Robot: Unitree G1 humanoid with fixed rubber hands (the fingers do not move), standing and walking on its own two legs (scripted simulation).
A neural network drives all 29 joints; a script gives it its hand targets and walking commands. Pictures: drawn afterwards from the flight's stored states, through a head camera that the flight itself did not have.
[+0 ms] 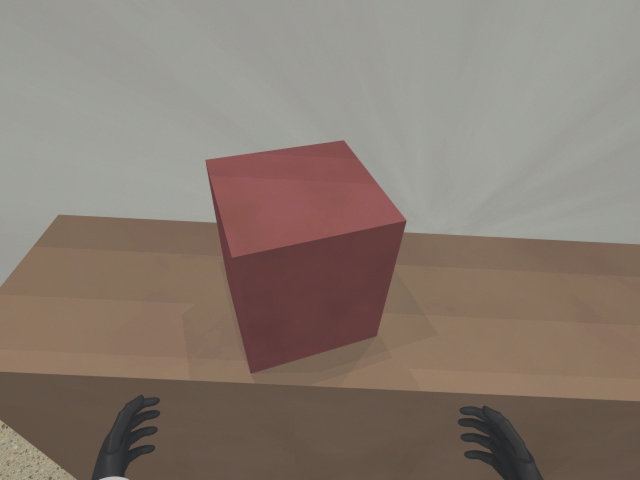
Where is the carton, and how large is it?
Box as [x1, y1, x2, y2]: [205, 140, 406, 373]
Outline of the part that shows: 343,140 205,160 226,275 251,373 376,335 406,220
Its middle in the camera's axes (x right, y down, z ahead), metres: -0.03 +0.02 +0.59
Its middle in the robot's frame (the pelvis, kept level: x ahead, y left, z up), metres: +0.43 +0.05 +0.05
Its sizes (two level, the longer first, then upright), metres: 0.210 0.200 0.250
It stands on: a pedestal, 0.70 m high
